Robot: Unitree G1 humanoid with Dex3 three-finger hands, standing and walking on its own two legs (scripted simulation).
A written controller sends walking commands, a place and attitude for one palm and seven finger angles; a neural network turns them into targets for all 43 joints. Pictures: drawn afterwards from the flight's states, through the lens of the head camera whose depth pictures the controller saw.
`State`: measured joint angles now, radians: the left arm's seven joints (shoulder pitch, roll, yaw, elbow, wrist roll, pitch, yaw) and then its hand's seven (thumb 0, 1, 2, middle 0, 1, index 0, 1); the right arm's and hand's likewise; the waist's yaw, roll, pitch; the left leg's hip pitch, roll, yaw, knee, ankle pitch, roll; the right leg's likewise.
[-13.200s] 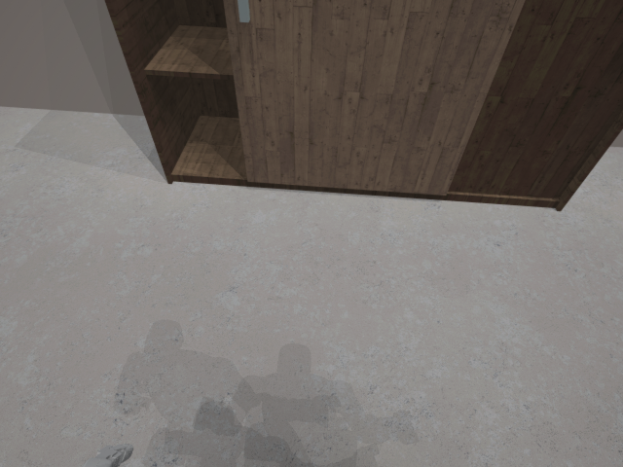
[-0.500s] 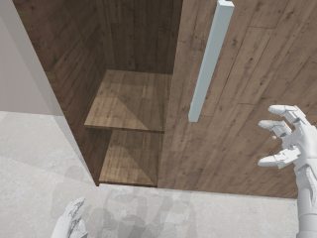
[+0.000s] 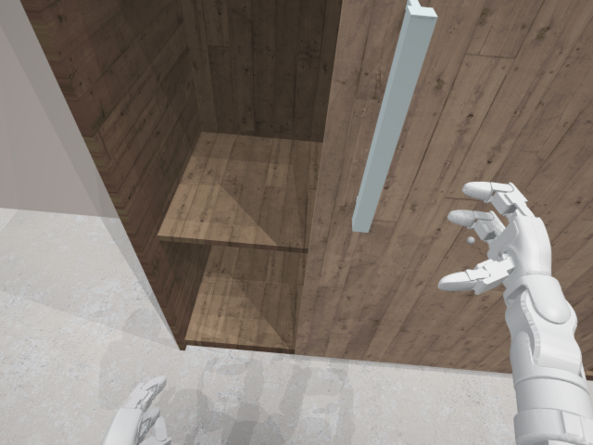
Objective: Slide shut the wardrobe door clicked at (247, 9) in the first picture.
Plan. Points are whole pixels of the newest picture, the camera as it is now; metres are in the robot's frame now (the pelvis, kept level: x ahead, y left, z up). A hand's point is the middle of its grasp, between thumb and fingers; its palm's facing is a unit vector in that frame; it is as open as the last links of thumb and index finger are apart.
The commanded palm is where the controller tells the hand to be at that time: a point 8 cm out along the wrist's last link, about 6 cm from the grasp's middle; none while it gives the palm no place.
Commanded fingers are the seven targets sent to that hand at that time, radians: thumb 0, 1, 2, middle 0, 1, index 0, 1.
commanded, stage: move the hooked fingers beside the handle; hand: right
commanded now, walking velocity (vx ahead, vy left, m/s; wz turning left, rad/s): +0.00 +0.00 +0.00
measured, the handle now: (381, 135) +0.49 -0.07 +0.19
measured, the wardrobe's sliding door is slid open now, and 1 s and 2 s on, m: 0.37 0.37 0.37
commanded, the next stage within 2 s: feel for the door with the fingertips in 1.36 s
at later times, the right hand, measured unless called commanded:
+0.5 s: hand (427, 207) +0.43 -0.15 +0.12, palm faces +0.02 +1.00 -0.02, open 14.0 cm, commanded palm +0.40 -0.20 +0.12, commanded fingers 0.00 0.50 -0.30 0.30 1.20 0.30 1.20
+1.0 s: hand (429, 211) +0.42 -0.15 +0.12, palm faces +0.02 +1.00 -0.01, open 14.0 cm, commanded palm +0.40 -0.20 +0.12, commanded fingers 0.00 0.50 -0.30 0.30 1.20 0.30 1.20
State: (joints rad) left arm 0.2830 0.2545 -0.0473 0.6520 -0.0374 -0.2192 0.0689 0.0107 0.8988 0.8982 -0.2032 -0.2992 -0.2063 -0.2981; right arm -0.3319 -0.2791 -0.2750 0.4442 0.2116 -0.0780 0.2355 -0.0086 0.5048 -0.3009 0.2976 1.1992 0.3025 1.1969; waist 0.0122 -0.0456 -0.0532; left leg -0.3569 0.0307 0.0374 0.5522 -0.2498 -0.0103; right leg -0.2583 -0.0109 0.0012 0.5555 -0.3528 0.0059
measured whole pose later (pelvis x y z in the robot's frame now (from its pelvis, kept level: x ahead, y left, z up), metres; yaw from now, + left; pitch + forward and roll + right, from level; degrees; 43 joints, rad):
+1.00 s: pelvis -0.01 +0.00 -0.01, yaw +1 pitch +7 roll +0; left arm 0.34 0.25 -0.02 0.67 -0.02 -0.11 0.03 0.01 0.90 0.90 -0.20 -0.30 -0.21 -0.30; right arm -0.63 -0.26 -0.26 0.82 0.14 -0.23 0.13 -0.01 0.51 -0.30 0.30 1.20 0.30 1.20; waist 0.06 -0.03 -0.06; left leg -0.47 0.03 0.02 0.59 -0.24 -0.01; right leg -0.37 -0.01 -0.02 0.62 -0.36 0.00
